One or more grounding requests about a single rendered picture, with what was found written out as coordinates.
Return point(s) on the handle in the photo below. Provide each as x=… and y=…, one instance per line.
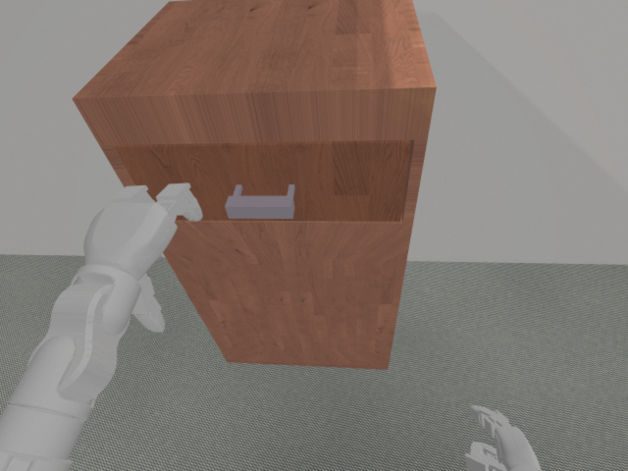
x=260, y=207

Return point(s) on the right robot hand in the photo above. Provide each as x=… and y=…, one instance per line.
x=512, y=448

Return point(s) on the cabinet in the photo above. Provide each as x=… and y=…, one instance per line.
x=304, y=293

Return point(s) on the robot left forearm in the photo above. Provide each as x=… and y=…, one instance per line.
x=67, y=371

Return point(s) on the left robot hand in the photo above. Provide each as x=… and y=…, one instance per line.
x=133, y=232

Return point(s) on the drawer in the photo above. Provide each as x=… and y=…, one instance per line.
x=334, y=180

